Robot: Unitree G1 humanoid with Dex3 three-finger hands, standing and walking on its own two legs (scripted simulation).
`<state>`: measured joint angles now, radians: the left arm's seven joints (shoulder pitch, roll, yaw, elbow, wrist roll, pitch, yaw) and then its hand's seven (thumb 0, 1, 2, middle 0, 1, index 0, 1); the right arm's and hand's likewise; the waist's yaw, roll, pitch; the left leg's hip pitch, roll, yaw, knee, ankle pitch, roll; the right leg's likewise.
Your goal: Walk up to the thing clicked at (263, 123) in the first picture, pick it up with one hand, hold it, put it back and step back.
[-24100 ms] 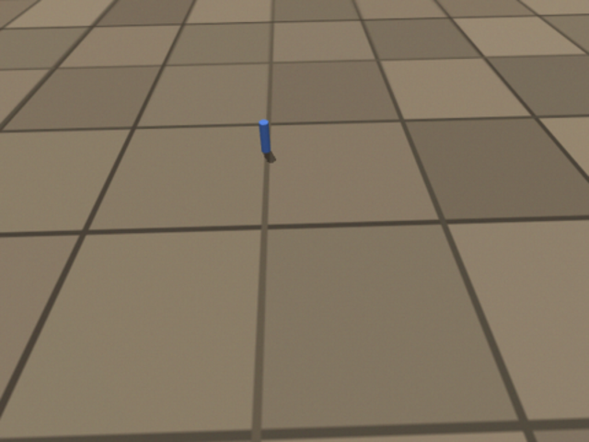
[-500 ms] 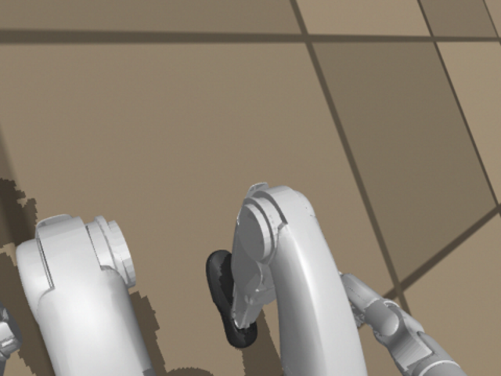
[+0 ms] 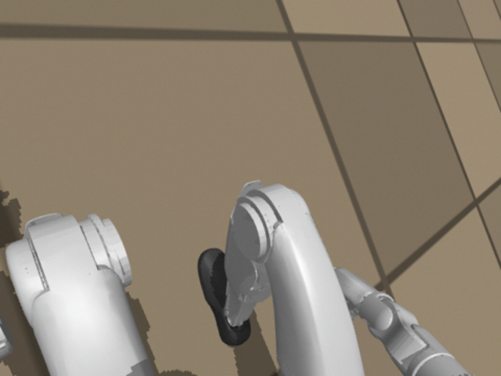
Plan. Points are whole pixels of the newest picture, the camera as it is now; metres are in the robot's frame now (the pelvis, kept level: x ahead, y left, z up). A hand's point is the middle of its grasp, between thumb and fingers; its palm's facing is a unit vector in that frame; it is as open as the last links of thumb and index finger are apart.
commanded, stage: loosen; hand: left
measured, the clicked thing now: out of the picture +0.41 +0.32 -0.18
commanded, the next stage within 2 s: open in 0.12 s
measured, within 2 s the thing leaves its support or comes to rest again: neither
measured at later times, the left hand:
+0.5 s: hand out of the picture +0.41 +0.31 -0.16, palm faces +0.44 -0.90 +0.01, open 10.7 cm
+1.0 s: hand out of the picture +0.41 +0.36 -0.11, palm faces +0.47 -0.88 -0.02, open 16.5 cm
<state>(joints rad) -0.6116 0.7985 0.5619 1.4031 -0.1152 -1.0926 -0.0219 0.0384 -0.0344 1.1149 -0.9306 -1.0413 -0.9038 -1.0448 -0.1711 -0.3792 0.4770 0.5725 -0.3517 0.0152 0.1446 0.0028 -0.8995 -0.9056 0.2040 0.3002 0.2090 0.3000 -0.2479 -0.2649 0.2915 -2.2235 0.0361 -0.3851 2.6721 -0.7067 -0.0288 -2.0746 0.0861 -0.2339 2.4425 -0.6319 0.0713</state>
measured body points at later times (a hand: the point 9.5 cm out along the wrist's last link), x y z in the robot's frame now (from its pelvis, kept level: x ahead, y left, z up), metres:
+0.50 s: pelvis +0.00 +0.00 +0.00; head +0.21 +0.19 +0.34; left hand +0.38 +0.35 -0.16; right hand +0.18 -0.24 -0.03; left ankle +0.08 +0.13 -0.24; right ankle +0.14 -0.12 -0.24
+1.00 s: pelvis +0.00 +0.00 +0.01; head +0.20 +0.19 +0.36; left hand +0.38 +0.40 -0.11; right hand +0.18 -0.24 -0.03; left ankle +0.08 +0.13 -0.24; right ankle +0.14 -0.12 -0.24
